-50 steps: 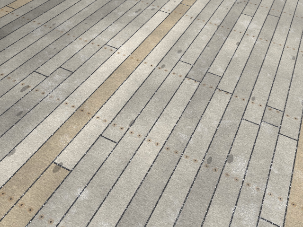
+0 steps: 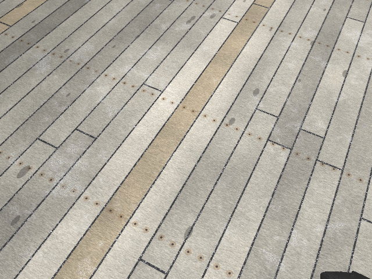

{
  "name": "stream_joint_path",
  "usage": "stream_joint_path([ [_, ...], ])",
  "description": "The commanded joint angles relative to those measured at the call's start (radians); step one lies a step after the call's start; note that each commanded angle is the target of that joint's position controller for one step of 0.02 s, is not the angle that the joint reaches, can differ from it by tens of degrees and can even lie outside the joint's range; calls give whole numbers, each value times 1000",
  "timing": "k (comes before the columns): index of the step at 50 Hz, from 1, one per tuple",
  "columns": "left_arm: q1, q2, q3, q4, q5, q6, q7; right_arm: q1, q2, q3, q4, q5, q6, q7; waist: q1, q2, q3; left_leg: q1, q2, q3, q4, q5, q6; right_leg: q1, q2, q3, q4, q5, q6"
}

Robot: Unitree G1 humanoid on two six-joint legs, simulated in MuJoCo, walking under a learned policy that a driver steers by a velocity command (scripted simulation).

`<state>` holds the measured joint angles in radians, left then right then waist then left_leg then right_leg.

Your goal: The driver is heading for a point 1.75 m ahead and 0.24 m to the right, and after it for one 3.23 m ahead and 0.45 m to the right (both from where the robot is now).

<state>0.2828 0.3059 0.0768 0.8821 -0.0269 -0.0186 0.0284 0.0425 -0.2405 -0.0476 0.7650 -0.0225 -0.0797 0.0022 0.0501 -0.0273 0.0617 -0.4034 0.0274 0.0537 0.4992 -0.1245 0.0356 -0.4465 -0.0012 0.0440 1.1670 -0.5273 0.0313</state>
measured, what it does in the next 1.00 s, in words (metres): walks ahead, turning right: right foot, then left foot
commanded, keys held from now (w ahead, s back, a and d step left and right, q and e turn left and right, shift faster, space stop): e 0.14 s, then w+e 0.16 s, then w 0.70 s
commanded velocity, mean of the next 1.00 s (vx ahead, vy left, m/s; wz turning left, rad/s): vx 0.36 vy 0.00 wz -0.29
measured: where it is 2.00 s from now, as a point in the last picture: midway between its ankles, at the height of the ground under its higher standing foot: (261, 166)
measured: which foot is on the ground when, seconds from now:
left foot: down 0.00-0.34, up 0.36-0.78, down 0.80-1.00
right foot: up 0.00-0.32, down 0.34-0.82, up 0.84-1.00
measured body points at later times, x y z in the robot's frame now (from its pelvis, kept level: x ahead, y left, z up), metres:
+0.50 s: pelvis +0.13 -0.06 +0.01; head +0.14 -0.09 +0.46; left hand +0.28 +0.20 -0.09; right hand +0.20 -0.36 -0.11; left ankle +0.19 +0.09 -0.66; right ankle +0.07 -0.13 -0.73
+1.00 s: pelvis +0.40 -0.07 +0.01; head +0.43 -0.07 +0.46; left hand +0.58 +0.16 -0.11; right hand +0.40 -0.36 -0.12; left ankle +0.46 +0.00 -0.73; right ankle +0.33 -0.20 -0.65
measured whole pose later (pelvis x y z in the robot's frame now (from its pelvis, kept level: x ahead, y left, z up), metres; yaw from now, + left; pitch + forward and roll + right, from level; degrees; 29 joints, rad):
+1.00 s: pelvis +0.40 -0.07 +0.01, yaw -17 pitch +1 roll +1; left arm 0.26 0.29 0.06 0.79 -0.02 -0.07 0.01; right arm 0.23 -0.27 -0.05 0.88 -0.01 -0.09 0.04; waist -0.02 -0.03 0.04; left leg -0.26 -0.06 0.06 0.40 -0.17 0.06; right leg -0.51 -0.08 0.04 1.14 -0.33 -0.03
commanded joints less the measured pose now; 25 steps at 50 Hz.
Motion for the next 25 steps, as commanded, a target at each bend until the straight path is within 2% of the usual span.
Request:
stream_joint_path([
  [1,82,54,26,-64,1,39,7,22,-135,-38,-27,-14,0,-4,-9,165,-146,179,273,-173,-206,416,189,-96,-87,5,27,77,22],
  [4,17,38,24,-116,7,53,1,6,-161,-49,-15,-1,5,-20,-11,152,-141,170,282,-92,-247,370,199,-90,-96,-13,-135,180,26],
  [7,-43,38,20,-153,13,56,-19,0,-187,-57,-10,7,19,-33,-24,128,-163,183,289,-29,-262,314,193,-15,-93,-37,-285,294,8],
  [9,-88,49,23,-173,9,61,-33,17,-207,-63,-1,18,25,-28,-41,125,-156,192,299,-16,-288,122,180,11,-90,-56,-350,308,-13],
  [12,-151,75,31,-205,8,66,-51,49,-239,-75,14,42,29,-15,-56,133,-117,239,321,-34,-296,-129,154,12,-80,-79,-440,228,-50],
  [14,-144,74,33,-203,9,60,-58,58,-247,-79,22,55,34,-11,-43,120,-98,254,318,-19,-260,-224,129,63,-63,-114,-543,217,-81],
  [15,-107,71,36,-185,10,55,-58,57,-238,-78,26,59,39,-10,-24,107,-95,229,298,10,-212,-257,107,140,-38,-145,-617,243,-99],
  [16,-38,88,46,-154,8,51,-50,75,-207,-69,37,55,40,-7,-5,79,-106,158,260,51,-117,-266,76,272,-11,-143,-669,234,-124],
  [17,88,158,73,-119,-1,45,-35,64,-137,-47,31,32,37,1,36,-75,-146,14,174,148,164,-234,13,462,-104,32,-752,237,-187],
  [18,145,293,96,-130,3,35,-26,8,-92,-28,-50,7,20,8,38,-329,-141,-396,-4,160,511,-485,-70,658,-336,514,-857,148,-369],
  [19,149,223,71,-141,16,6,-34,-44,-155,-42,-47,32,-5,17,75,-188,-149,-509,2,-30,653,-517,-60,642,-379,604,-933,111,-419],
  [20,105,169,53,-148,19,-16,-35,-39,-190,-51,-48,58,-19,30,43,-160,-103,-532,51,-66,655,-423,-32,607,-360,502,-931,159,-376],
  [21,61,137,43,-157,13,-28,-33,-18,-192,-54,-25,54,-25,34,15,-113,-82,-505,82,-68,628,-333,-22,562,-323,403,-916,224,-330],
  [22,22,114,33,-165,6,-30,-30,-18,-194,-55,-14,34,-27,33,2,-85,-66,-478,96,-71,569,-259,-25,526,-298,340,-929,308,-303],
  [23,0,107,25,-174,13,-30,-25,-7,-186,-55,-5,23,-24,32,-18,-73,-59,-422,106,-74,529,-189,-31,476,-280,289,-954,379,-289],
  [25,-8,130,30,-176,24,-36,-17,-7,-156,-45,2,24,-21,35,-28,-52,-60,-364,90,-57,442,-76,-55,441,-256,210,-979,522,-283],
])
Keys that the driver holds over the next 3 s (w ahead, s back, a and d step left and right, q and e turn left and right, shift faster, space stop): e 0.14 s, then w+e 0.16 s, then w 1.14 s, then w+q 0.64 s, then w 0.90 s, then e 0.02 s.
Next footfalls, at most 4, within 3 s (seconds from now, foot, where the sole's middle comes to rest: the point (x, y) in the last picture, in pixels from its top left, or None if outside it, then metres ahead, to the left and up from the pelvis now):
0.34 right None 0.11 -0.14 -0.77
0.80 left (197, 259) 0.50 -0.01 -0.77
1.34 right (283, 210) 0.71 -0.33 -0.77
1.88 left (237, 136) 1.06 -0.17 -0.77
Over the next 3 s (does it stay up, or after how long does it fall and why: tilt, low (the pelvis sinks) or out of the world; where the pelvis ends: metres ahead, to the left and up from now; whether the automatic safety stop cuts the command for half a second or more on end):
stays up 1.52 -0.20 0.00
